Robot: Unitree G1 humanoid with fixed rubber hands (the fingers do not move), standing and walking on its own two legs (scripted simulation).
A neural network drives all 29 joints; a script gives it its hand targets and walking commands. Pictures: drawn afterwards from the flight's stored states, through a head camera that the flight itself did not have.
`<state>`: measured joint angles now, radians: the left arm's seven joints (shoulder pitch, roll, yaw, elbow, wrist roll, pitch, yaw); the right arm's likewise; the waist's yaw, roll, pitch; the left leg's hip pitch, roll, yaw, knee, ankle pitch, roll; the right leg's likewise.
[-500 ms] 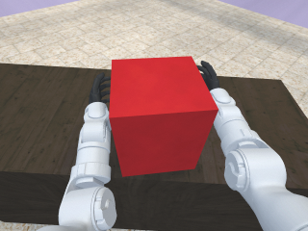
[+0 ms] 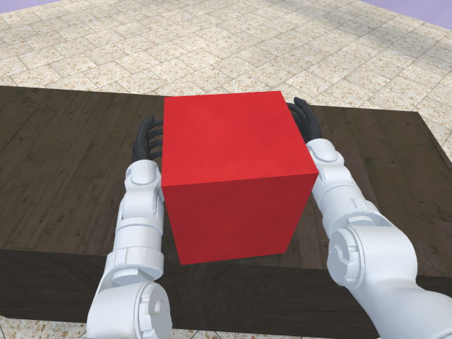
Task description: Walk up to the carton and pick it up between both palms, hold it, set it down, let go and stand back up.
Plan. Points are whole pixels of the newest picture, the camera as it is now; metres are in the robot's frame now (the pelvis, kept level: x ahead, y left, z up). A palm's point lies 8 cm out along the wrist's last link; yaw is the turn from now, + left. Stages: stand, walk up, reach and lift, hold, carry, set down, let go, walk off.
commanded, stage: set down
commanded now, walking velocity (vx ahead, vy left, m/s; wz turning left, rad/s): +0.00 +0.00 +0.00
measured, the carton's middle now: (229, 180) +0.37 +0.03 +0.07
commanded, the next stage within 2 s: none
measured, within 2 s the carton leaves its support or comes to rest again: neither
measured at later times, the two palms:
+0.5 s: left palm (145, 160) +0.37 +0.18 +0.11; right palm (309, 141) +0.44 -0.12 +0.12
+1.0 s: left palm (143, 163) +0.37 +0.18 +0.10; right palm (309, 142) +0.44 -0.12 +0.12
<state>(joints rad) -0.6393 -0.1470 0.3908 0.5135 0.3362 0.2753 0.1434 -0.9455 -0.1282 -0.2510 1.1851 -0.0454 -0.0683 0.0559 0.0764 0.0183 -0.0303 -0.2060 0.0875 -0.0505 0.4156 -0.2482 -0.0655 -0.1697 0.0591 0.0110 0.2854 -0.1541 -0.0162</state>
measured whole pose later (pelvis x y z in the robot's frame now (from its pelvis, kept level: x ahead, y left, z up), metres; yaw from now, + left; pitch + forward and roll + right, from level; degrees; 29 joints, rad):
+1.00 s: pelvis +0.00 +0.00 +0.00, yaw +0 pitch +3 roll -2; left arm -0.64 -0.15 0.40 0.56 0.26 0.19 0.20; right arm -0.92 -0.16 -0.17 1.19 0.07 -0.10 0.06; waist 0.08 0.02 -0.03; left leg -0.22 0.09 -0.05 0.42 -0.25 -0.06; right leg -0.18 0.06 0.01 0.29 -0.16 -0.02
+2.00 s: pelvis -0.04 -0.01 +0.00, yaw +0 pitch +3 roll -2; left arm -0.28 -0.07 0.18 0.13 0.04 0.35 0.22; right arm -0.56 -0.39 0.11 0.80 0.40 -0.05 0.11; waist 0.11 0.02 -0.03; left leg -0.28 0.09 -0.05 0.42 -0.19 -0.07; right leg -0.26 0.07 0.01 0.33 -0.11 -0.03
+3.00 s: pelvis -0.06 -0.02 -0.01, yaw +0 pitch -3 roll +0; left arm 0.12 -0.07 0.04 -0.30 0.00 0.49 0.25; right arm -0.06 -0.41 0.02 0.30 0.37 0.07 0.15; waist 0.09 0.02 -0.03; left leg -0.19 0.08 -0.05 0.41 -0.18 -0.07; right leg -0.22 0.05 0.01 0.41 -0.15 -0.04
